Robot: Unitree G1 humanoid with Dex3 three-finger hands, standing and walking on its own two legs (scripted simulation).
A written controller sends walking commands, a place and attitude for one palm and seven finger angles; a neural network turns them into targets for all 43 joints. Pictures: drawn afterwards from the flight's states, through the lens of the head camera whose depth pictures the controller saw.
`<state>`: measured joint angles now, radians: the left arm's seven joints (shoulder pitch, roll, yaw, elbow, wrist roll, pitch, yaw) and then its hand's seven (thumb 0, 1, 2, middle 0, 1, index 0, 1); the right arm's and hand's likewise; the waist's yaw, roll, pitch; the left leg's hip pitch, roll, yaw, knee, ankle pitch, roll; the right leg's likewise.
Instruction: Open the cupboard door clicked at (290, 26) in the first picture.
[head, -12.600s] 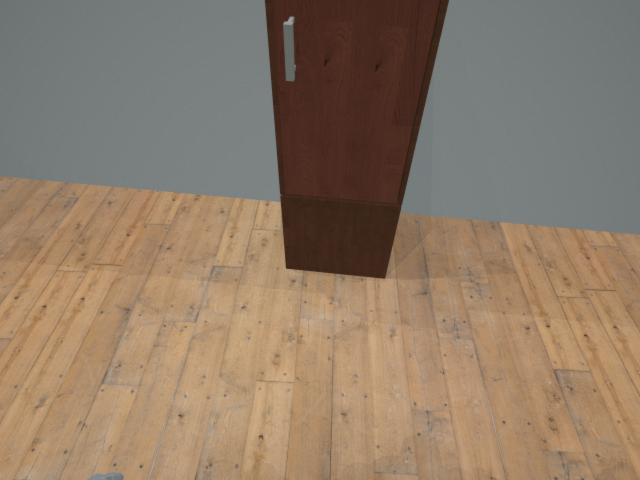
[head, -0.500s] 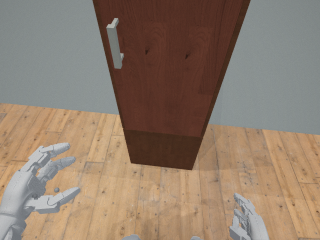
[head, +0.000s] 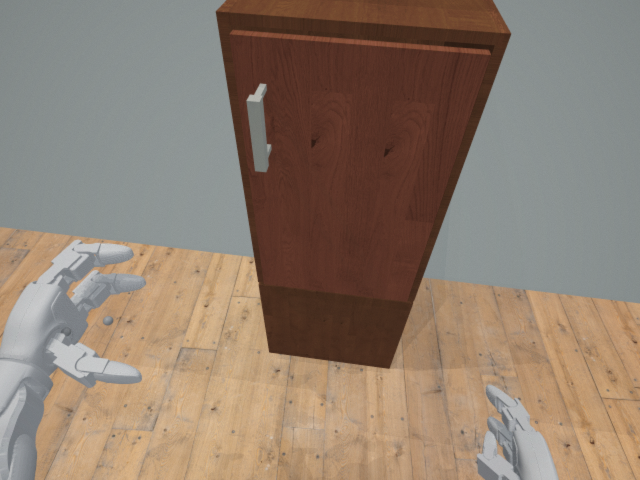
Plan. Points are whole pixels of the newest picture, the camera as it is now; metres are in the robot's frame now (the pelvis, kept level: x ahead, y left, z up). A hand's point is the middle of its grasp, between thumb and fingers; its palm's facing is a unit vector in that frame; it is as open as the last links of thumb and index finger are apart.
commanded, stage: raise the hand with hooked fingers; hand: left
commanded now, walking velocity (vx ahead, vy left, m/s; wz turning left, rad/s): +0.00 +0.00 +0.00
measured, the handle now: (261, 128) +0.59 +0.15 +0.14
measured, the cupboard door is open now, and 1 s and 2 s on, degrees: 0 0 0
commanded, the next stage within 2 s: move the hooked fingers beside the handle in 0.84 s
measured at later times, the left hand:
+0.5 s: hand (96, 253) +0.30 +0.27 +0.16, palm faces +0.00 -1.00 -0.05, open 14.0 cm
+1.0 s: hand (112, 260) +0.30 +0.26 +0.15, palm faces +0.01 -1.00 -0.03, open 14.0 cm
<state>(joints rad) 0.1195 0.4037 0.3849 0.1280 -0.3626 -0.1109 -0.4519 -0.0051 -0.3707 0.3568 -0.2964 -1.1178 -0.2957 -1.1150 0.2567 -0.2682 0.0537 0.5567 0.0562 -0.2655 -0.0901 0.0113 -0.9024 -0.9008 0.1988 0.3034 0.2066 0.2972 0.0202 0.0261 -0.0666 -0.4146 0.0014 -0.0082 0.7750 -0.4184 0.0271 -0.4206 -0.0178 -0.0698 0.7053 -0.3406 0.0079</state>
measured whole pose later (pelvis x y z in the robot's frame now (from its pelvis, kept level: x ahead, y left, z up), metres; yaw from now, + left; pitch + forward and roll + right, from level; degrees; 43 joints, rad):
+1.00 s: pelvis +0.00 -0.02 +0.02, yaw +0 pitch +1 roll -1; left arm -0.14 0.46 0.45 0.35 -0.34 0.00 -0.52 -0.01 -0.50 0.30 -0.31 -1.20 -0.30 -1.20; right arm 0.26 -0.28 0.07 0.58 0.07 -0.21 -0.11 0.01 -0.90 -0.90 0.20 0.30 0.21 0.30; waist 0.03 0.04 -0.04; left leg -0.29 0.01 0.00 0.61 -0.34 0.00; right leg -0.32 0.00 -0.06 0.58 -0.29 -0.02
